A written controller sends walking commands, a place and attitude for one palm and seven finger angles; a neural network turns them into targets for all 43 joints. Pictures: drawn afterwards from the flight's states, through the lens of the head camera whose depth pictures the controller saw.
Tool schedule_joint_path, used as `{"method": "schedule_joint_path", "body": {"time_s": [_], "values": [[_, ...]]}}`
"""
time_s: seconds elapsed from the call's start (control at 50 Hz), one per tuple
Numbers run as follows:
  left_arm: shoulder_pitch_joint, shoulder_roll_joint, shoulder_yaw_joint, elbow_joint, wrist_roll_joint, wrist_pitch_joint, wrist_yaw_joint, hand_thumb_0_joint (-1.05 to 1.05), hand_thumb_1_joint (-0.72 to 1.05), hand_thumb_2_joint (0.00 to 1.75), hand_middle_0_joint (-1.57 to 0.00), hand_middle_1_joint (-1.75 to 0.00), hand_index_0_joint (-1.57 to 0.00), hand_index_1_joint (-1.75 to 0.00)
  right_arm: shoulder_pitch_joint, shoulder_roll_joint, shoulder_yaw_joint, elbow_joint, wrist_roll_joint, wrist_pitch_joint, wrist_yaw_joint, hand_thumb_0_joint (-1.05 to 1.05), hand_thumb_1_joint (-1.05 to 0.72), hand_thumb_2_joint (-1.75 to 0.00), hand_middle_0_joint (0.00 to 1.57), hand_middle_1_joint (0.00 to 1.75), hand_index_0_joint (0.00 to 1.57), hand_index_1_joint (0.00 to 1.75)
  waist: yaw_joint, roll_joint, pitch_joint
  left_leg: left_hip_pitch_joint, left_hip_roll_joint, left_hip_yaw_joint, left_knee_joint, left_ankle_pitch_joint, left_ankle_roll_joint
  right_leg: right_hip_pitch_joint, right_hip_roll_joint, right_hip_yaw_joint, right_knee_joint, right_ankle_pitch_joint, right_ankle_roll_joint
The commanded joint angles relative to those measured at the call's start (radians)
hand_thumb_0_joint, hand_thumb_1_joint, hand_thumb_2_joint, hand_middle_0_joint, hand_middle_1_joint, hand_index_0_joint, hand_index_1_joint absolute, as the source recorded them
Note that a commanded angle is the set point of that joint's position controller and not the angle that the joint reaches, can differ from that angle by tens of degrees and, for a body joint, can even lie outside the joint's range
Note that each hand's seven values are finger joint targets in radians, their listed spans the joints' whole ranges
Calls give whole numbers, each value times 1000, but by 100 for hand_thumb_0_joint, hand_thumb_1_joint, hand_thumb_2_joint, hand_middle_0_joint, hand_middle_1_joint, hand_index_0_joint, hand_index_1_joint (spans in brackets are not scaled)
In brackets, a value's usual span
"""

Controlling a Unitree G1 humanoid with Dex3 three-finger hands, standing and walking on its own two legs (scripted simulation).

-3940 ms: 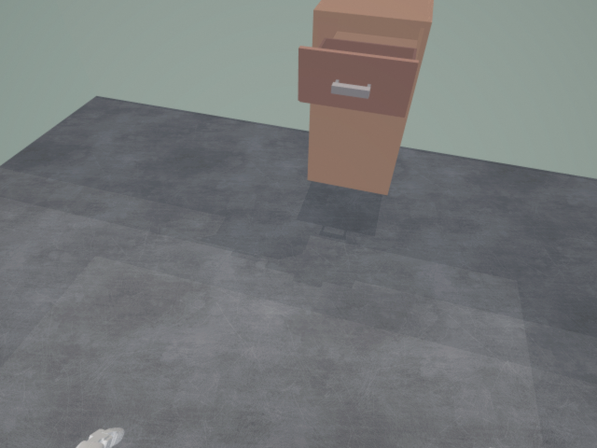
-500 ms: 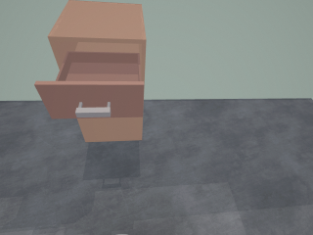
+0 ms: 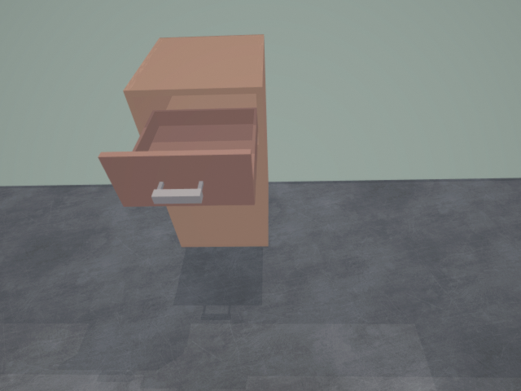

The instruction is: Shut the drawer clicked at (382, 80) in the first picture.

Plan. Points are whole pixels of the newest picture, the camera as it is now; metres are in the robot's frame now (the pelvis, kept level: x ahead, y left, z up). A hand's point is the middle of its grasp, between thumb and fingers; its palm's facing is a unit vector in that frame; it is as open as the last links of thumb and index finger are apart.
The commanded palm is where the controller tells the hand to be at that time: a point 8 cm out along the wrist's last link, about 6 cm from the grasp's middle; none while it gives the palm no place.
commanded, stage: take the last steps up to it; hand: left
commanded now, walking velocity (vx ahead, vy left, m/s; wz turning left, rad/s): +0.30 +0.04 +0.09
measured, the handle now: (179, 190) +0.59 +0.25 -0.08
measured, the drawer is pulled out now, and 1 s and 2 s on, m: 0.29 0.29 0.29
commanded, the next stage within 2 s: come to a stop and stand still in 1.08 s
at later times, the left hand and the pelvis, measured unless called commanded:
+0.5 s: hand out of the picture +0.02 +0.23 -0.18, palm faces +0.10 -0.98 -0.15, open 7.4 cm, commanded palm none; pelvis +0.07 +0.06 +0.00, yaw +2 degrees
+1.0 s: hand (185, 323) +0.29 +0.18 -0.16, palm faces +0.08 -0.97 -0.23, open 7.1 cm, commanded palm none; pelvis +0.22 +0.00 +0.00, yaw +2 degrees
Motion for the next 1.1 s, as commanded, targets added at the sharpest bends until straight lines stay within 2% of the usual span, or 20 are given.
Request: {"method": "schedule_joint_path", "body": {"time_s": [0.0, 0.14, 0.18, 0.24, 0.26, 0.28, 0.3, 0.32, 0.36, 0.44, 0.56, 0.66, 0.72, 0.74, 0.76, 0.78, 0.82, 0.88, 0.92, 1.08], "values": [[89, 161, 37, -22, 8, -47, 3, 0, 90, 90, -20, -30, -20, -30, -34, -36, -10, -70, -5, -44, 6, 0, -90, -90, 20, 30, 20, 30, 34, -167, 114, -132, 55, 13, 48, 33, -10, 18, -245, 209, -303, -160, -75], [175, 179, 43, 35, 18, -57, -4, 0, 90, 90, -20, -30, -20, -30, -103, -14, -3, -91, 1, -65, 12, 0, -90, -90, 20, 30, 20, 30, 76, -191, 102, -64, 70, 55, -181, -56, 0, 59, -293, 254, -333, -254, -127], [150, 186, 47, 39, 19, -52, -6, 0, 90, 90, -20, -30, -20, -30, -72, -2, 4, -86, 4, -74, 10, 0, -90, -90, 20, 30, 20, 30, 58, -199, 85, 37, 60, 68, -277, -64, 11, 7, -281, 225, -308, -237, -125], [130, 163, 44, 60, 4, -44, -15, 0, 90, 90, -20, -30, -20, -30, 44, 1, 12, -31, 6, -94, -3, 0, -90, -90, 20, 30, 20, 30, 10, -140, 52, 331, 11, 136, -511, 60, 12, -129, -180, 120, -191, -252, -66], [123, 133, 36, 59, 1, -41, -18, 0, 90, 90, -20, -30, -20, -30, 110, -35, 6, -7, 9, -101, -14, 0, -90, -90, 20, 30, 20, 30, -22, -37, 25, 464, 58, 76, -561, 24, 21, -220, -144, 82, -85, -235, -37], [100, 84, 26, 41, -2, -40, -25, 0, 90, 90, -20, -30, -20, -30, 203, -112, -11, 16, 2, -108, -24, 0, -90, -90, 20, 30, 20, 30, -67, 176, 9, 551, 245, -195, -657, -112, 83, -363, -56, -9, 148, -218, 7], [42, 57, 19, 3, 6, -41, -27, 0, 90, 90, -20, -30, -20, -30, 283, -180, -26, 28, -1, -105, -32, 0, -90, -90, 20, 30, 20, 30, -97, 271, 47, 550, 405, -389, -782, -183, 167, -502, 2, -49, 376, -299, 25], [-16, 70, 24, -21, 12, -43, -26, 0, 90, 90, -20, -30, -20, -30, 283, -180, -22, 27, -3, -99, -36, 0, -90, -90, 20, 30, 20, 30, -98, 151, 107, 491, 434, -404, -797, -160, 205, -553, -28, 24, 501, -281, 11], [-13, 78, 29, 8, 19, -35, -31, 0, 90, 90, -20, -30, -20, -30, 192, -99, 2, 21, 1, -110, -42, 0, -90, -90, 20, 30, 20, 30, -58, 131, 153, 389, 368, -296, -807, -124, 184, -542, -72, 72, 614, -169, 6], [34, 55, 28, 42, 9, -33, -44, 0, 90, 90, -20, -30, -20, -30, 169, -39, 25, 24, 11, -143, -50, 0, -90, -90, 20, 30, 20, 30, -3, 51, 136, 404, 269, -69, -769, 409, 158, -496, -68, 54, 643, 4, 35], [-103, 60, 25, -19, 4, -19, -47, 0, 90, 90, -20, -30, -20, -30, 219, -49, 22, 60, 6, -147, -51, 0, -90, -90, 20, 30, 20, 30, -10, 76, 161, 427, 271, -4, -761, 500, 178, -500, -75, 36, 439, 53, 36], [-172, 65, 32, -59, -1, -28, -48, 0, 90, 90, -20, -30, -20, -30, 210, -71, 12, 80, -5, -139, -47, 0, -90, -90, 20, 30, 20, 30, -11, 76, 186, 352, 299, -3, -715, 460, 172, -314, -45, 13, 224, 25, -4], [96, 126, 53, 22, 10, -51, -41, 0, 90, 90, -20, -30, -20, -30, 189, -77, 9, 84, 5, -134, -41, 0, -90, -90, 20, 30, 20, 30, 111, -27, 35, 270, 205, 82, -355, 547, 110, 87, 15, -16, 79, 94, -29], [213, 219, 75, 53, 17, -66, -28, 0, 90, 90, -20, -30, -20, -30, 231, -36, 14, 75, 15, -133, -28, 0, -90, -90, 20, 30, 20, 30, 148, -231, -94, 88, 108, 135, -67, 277, 66, 313, -169, 221, 2, 62, -88], [270, 306, 92, 63, 2, -66, -20, 0, 90, 90, -20, -30, -20, -30, 259, 1, 22, 44, 22, -131, -28, 0, -90, -90, 20, 30, 20, 30, 124, -383, -180, -58, -2, 97, 243, -216, 38, 373, -403, 595, -159, 151, -179], [213, 285, 87, 47, -13, -60, -16, 0, 90, 90, -20, -30, -20, -30, 198, -20, 14, 34, 22, -123, -33, 0, -90, -90, 20, 30, 20, 30, 121, -244, -113, -98, 39, -9, 356, -213, 55, 295, -397, 565, -197, 123, -198], [34, 206, 64, 5, -10, -61, -12, 0, 90, 90, -20, -30, -20, -30, 137, 2, 12, 37, 15, -115, -27, 0, -90, -90, 20, 30, 20, 30, 57, -126, 3, -96, 107, -27, 378, -56, 50, 46, -336, 442, -243, -46, -165], [-44, 120, 34, -12, -2, -71, -5, 0, 90, 90, -20, -30, -20, -30, 165, 34, 19, 51, 2, -86, -26, 0, -90, -90, 20, 30, 20, 30, -13, -87, 61, -10, 133, -14, 262, 38, 25, -139, -260, 210, -277, 109, -126], [-39, 112, 29, -1, 2, -71, -4, 0, 90, 90, -20, -30, -20, -30, 180, 40, 20, 50, 0, -71, -25, 0, -90, -90, 20, 30, 20, 30, -31, -119, 57, 9, 131, 8, 170, 44, 7, -162, -238, 153, -290, 125, -129], [46, 150, 33, 40, 7, -72, -11, 0, 90, 90, -20, -30, -20, -30, 0, 25, 23, -22, 5, -84, -8, 0, -90, -90, 20, 30, 20, 30, 27, -123, 46, 10, 98, 46, -196, 56, -11, -20, -245, 177, -291, 119, -154]]}}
